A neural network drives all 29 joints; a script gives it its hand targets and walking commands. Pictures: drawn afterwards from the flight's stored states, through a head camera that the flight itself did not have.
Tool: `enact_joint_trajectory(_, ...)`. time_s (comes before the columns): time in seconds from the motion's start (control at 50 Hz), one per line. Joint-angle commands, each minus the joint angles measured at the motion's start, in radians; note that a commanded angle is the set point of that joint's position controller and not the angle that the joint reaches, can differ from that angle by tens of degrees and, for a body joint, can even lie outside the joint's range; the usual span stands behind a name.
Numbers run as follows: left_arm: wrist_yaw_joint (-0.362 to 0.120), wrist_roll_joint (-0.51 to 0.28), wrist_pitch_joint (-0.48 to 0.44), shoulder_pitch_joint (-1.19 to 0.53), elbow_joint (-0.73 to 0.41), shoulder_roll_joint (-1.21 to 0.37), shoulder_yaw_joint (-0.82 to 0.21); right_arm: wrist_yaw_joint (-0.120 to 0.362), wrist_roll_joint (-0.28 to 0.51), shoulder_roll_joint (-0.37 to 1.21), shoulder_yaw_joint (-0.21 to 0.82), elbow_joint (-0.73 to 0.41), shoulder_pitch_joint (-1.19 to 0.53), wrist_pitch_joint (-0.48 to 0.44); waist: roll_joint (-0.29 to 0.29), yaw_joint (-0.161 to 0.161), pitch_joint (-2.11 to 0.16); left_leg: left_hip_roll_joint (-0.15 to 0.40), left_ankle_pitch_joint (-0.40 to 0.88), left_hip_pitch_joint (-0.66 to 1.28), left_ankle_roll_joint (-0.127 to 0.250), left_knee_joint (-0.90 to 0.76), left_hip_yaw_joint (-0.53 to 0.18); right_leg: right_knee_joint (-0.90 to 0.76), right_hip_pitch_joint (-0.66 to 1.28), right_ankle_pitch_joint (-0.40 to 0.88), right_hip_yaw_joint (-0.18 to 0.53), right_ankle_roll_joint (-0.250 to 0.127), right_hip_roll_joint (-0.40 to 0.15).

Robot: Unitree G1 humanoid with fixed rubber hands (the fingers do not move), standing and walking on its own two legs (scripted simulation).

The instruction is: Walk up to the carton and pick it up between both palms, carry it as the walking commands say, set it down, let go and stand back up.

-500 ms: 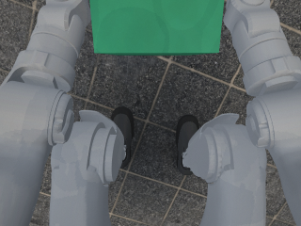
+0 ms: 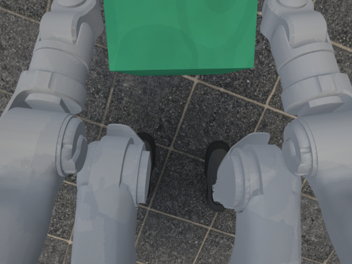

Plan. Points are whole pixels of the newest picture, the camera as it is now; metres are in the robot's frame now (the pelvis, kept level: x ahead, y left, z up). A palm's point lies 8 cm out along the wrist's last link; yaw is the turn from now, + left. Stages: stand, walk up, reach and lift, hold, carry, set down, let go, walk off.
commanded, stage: reach and lift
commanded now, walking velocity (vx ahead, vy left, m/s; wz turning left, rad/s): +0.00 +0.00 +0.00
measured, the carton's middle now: (179, 14) +0.53 +0.03 -0.21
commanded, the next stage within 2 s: none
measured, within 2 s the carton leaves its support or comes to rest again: neither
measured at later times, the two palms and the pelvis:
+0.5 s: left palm out of the picture +0.54 +0.18 -0.09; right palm out of the picture +0.56 -0.11 -0.09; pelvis -0.01 +0.01 +0.04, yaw -1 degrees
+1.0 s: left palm out of the picture +0.52 +0.17 -0.03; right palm out of the picture +0.54 -0.12 -0.03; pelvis -0.02 +0.00 +0.08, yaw -1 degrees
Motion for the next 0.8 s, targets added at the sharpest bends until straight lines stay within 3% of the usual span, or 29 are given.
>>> enact_joint_trajectory(0.0, -0.271, -0.070, -0.035, -0.717, -0.454, -1.047, -0.240, 0.253, 0.081, 1.056, 0.258, -0.439, -0.699, -0.045, -0.076, 0.067, -2.013, -0.093, 0.518, 0.767, 0.032, -0.179, 0.064, -0.212, 0.919, 0.570, -0.010, 0.013, 0.076)
enact_joint_trajectory(0.1, -0.262, -0.031, -0.003, -0.778, -0.509, -1.060, -0.248, 0.253, 0.055, 1.058, 0.244, -0.423, -0.743, -0.020, -0.034, 0.066, -2.027, -0.091, 0.460, 0.822, 0.019, -0.224, 0.071, -0.245, 0.857, 0.461, -0.023, 0.012, 0.079)
enact_joint_trajectory(0.3, -0.259, 0.002, 0.063, -0.860, -0.530, -1.132, -0.266, 0.279, -0.003, 1.065, 0.185, -0.375, -0.778, 0.032, 0.018, -0.001, -2.067, -0.087, 0.354, 0.920, 0.007, -0.301, 0.059, -0.301, 0.760, 0.310, -0.055, -0.004, 0.071)
enact_joint_trajectory(0.52, -0.261, 0.042, 0.119, -0.768, -0.571, -1.206, -0.271, 0.310, -0.019, 1.119, 0.217, -0.458, -0.744, 0.079, 0.004, 0.005, -2.213, -0.099, 0.448, 1.023, 0.009, -0.340, 0.047, -0.337, 0.788, 0.365, -0.065, -0.003, 0.083)
enact_joint_trajectory(0.64, -0.254, 0.024, 0.136, -0.725, -0.657, -1.208, -0.318, 0.288, -0.003, 1.143, 0.284, -0.560, -0.720, 0.097, -0.017, 0.011, -2.379, -0.111, 0.546, 1.083, 0.008, -0.351, 0.043, -0.360, 0.912, 0.473, -0.052, 0.002, 0.097)
enact_joint_trajectory(0.78, -0.253, 0.031, 0.151, -0.720, -0.708, -1.168, -0.344, 0.264, -0.011, 1.164, 0.305, -0.589, -0.682, 0.123, -0.027, 0.028, -2.416, -0.116, 0.518, 1.062, 0.010, -0.387, 0.046, -0.406, 0.999, 0.492, -0.026, 0.007, 0.102)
